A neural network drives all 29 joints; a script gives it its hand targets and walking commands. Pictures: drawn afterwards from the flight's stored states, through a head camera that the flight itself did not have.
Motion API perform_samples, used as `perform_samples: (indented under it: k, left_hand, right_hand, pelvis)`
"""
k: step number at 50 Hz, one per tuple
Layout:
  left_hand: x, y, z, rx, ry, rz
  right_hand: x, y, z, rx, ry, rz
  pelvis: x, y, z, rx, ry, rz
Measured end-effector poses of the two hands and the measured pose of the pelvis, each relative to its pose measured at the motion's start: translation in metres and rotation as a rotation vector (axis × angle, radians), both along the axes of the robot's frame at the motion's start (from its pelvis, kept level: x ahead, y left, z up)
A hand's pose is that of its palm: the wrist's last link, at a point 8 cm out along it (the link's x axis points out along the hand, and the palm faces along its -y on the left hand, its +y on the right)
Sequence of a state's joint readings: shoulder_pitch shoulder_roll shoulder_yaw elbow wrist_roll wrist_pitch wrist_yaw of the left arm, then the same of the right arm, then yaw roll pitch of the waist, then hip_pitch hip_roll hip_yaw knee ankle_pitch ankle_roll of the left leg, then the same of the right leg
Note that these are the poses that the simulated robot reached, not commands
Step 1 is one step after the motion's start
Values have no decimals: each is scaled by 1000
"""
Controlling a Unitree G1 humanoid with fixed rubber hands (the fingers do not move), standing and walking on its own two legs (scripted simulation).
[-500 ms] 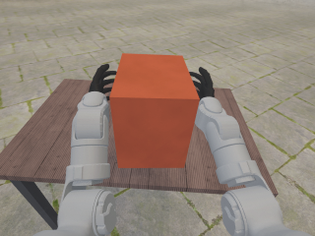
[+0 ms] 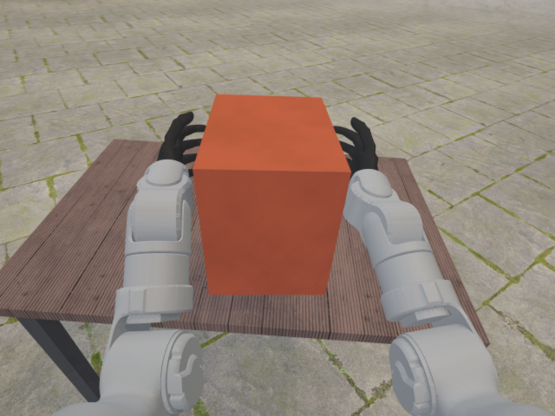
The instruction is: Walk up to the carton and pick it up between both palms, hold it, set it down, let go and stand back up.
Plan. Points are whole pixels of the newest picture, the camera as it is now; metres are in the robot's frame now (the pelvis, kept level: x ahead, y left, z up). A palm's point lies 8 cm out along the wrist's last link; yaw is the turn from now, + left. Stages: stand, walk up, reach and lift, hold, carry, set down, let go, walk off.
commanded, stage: hold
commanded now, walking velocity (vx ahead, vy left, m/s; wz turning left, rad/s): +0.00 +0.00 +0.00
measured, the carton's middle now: (268, 190) +0.39 +0.00 +0.18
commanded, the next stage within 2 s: none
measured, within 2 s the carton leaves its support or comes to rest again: neither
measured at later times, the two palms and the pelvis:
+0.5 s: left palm (168, 178) +0.36 +0.13 +0.22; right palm (359, 186) +0.36 -0.12 +0.21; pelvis +0.00 +0.00 +0.00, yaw +0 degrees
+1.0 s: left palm (170, 174) +0.37 +0.13 +0.22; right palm (360, 185) +0.36 -0.13 +0.21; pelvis +0.00 +0.00 +0.00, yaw +0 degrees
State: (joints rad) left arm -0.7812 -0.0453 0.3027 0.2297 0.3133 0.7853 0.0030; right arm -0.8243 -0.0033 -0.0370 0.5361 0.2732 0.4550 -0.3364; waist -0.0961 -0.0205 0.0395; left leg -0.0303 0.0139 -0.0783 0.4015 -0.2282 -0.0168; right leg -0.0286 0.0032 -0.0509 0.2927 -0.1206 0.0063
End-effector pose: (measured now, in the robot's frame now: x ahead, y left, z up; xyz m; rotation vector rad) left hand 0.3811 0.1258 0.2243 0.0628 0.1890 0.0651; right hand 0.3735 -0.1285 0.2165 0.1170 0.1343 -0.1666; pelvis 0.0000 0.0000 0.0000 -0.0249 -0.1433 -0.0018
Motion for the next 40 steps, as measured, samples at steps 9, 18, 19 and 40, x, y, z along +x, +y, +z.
perform_samples:
  k: [9, 18, 19, 40]
  left_hand:
    - [1, 0, 0, 6, 1, 4]
    - [-11, 2, 3, 4, -40, 15]
    - [-13, 2, 2, -2, -39, 11]
    - [-16, 3, 3, 4, -22, 14]
  right_hand:
    - [2, 0, 0, -3, 1, 5]
    - [-7, 2, 1, -13, -36, 15]
    - [-9, 2, 0, -13, -35, 17]
    - [-14, 4, -6, -9, -24, 13]
  pelvis:
    - [2, 0, 0, -2, -3, 1]
    - [4, -1, 0, -5, -21, 5]
    - [4, -1, 0, -5, -28, 5]
    - [-7, -2, 0, 3, -35, -6]
